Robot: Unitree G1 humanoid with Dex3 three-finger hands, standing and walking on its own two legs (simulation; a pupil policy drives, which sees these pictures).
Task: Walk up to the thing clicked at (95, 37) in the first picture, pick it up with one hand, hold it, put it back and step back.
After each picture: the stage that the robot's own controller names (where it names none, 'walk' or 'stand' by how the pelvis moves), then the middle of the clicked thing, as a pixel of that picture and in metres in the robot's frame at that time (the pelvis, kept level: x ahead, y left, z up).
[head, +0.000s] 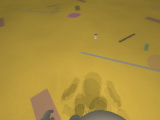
stand; (95, 36) +2.00 -0.10 -0.72
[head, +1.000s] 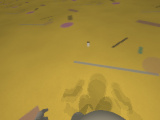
walk; (88, 43) +1.86 +0.19 -0.70
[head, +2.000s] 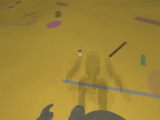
walk; (80, 52) +1.28 +0.30 -0.71
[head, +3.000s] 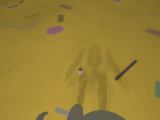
walk; (80, 71) +0.84 +0.23 -0.71
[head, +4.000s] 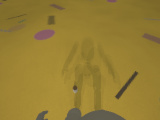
walk; (75, 89) +0.50 +0.20 -0.69
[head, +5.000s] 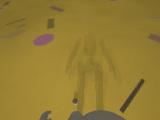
stand; (75, 101) +0.32 +0.21 -0.71
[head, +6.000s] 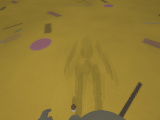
stand; (73, 108) +0.28 +0.21 -0.71
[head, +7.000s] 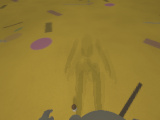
stand; (74, 107) +0.28 +0.20 -0.73
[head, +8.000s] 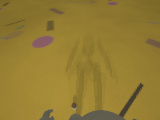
stand; (74, 106) +0.28 +0.19 -0.72
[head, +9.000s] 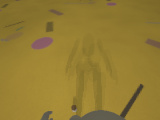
stand; (74, 108) +0.26 +0.20 -0.72
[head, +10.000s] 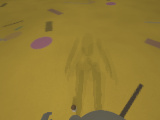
stand; (73, 108) +0.26 +0.20 -0.73
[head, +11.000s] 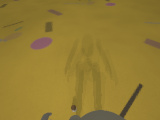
go down; (73, 108) +0.26 +0.20 -0.73
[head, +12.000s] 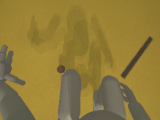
go down; (61, 70) +0.34 +0.25 -0.32
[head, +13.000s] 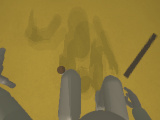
approach; (62, 70) +0.32 +0.26 -0.30
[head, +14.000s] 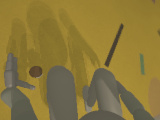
close in; (36, 72) +0.29 +0.29 -0.21
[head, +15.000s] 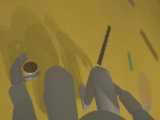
close; (30, 71) +0.31 +0.29 -0.20
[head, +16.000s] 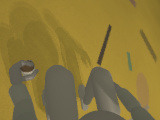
lift; (28, 70) +0.30 +0.31 -0.20
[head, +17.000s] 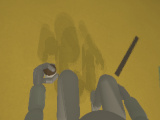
lift; (50, 74) +0.27 +0.28 -0.09
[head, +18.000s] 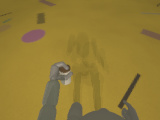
lift; (65, 74) +0.32 +0.18 +0.04
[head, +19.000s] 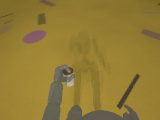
hold; (68, 77) +0.32 +0.17 +0.01
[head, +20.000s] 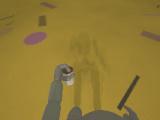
hold; (68, 75) +0.33 +0.17 +0.01
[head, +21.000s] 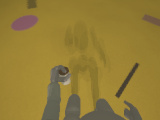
crouch; (64, 76) +0.33 +0.19 -0.05
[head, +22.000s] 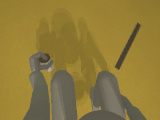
lower; (46, 63) +0.37 +0.28 -0.14
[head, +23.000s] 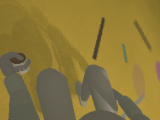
lower; (20, 63) +0.37 +0.31 -0.21
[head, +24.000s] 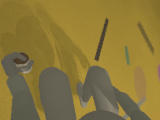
lower; (23, 63) +0.35 +0.32 -0.21
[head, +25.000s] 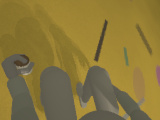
lower; (24, 65) +0.34 +0.32 -0.21
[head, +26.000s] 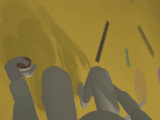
lower; (26, 67) +0.32 +0.31 -0.21
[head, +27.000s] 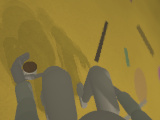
open; (30, 71) +0.32 +0.29 -0.21
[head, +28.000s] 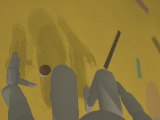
stand; (44, 71) +0.30 +0.27 -0.22
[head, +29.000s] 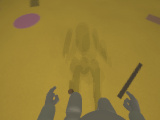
stand; (71, 92) +0.30 +0.20 -0.57
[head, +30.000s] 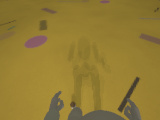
stand; (73, 105) +0.30 +0.20 -0.66
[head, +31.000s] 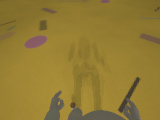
stand; (73, 106) +0.28 +0.20 -0.66
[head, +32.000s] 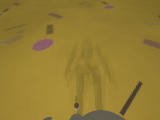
stand; (76, 106) +0.31 +0.18 -0.72
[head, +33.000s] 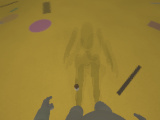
walk; (76, 87) +0.41 +0.17 -0.70
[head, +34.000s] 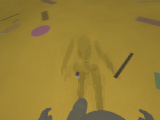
walk; (77, 75) +0.65 +0.26 -0.70
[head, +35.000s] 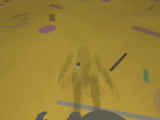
stand; (78, 66) +0.96 +0.22 -0.71
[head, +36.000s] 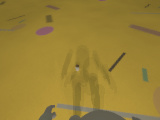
stand; (77, 67) +0.93 +0.24 -0.72
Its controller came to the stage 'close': yes
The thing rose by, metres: 0.71
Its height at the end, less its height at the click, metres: +0.00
